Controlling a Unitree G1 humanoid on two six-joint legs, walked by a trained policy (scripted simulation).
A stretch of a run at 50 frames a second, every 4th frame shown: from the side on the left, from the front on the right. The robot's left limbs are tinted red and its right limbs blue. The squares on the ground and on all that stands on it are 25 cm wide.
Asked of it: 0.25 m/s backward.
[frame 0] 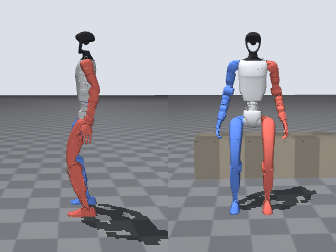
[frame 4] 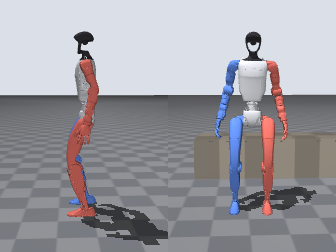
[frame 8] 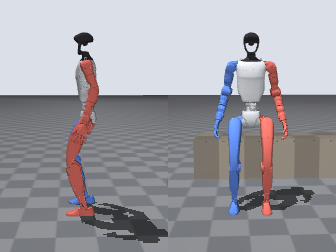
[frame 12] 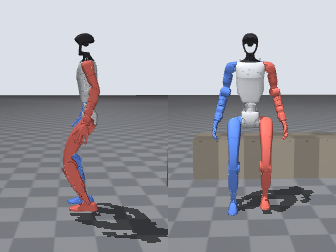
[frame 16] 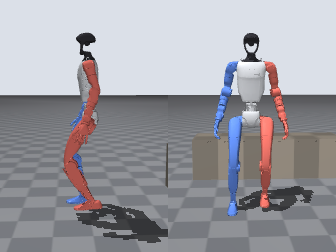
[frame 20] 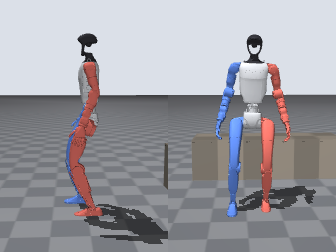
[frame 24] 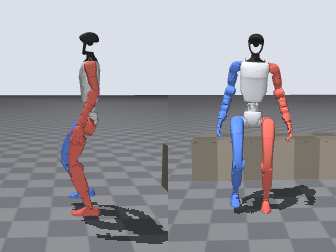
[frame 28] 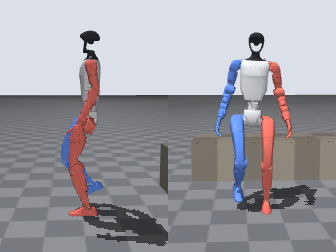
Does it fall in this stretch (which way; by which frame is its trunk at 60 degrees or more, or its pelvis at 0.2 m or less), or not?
no
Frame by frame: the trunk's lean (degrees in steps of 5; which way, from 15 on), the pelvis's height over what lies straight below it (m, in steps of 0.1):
0: 0, 0.8
4: 5, 0.8
8: 5, 0.8
12: 5, 0.8
16: 5, 0.8
20: 5, 0.8
24: 5, 0.8
28: 5, 0.8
